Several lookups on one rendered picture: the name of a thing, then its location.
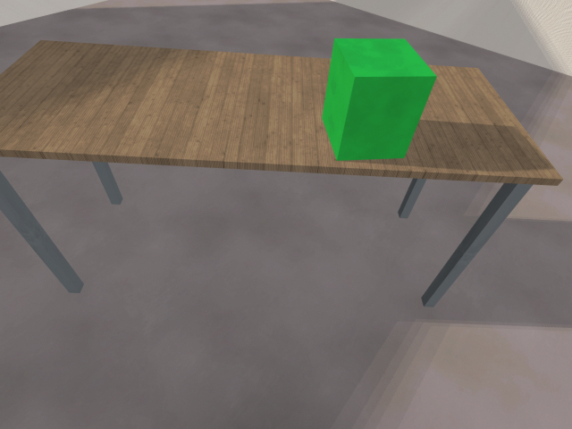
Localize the carton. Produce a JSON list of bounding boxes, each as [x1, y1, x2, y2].
[[322, 38, 437, 161]]

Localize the table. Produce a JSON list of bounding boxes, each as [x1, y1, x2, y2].
[[0, 40, 563, 307]]

